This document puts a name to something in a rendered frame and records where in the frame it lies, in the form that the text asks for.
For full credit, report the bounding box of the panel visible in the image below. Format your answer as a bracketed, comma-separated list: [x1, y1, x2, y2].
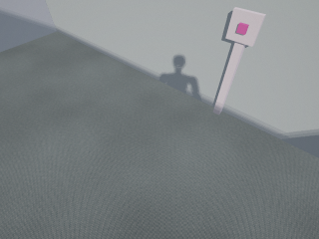
[213, 7, 266, 115]

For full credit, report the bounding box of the button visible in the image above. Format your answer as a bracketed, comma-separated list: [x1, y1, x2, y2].
[236, 22, 249, 35]

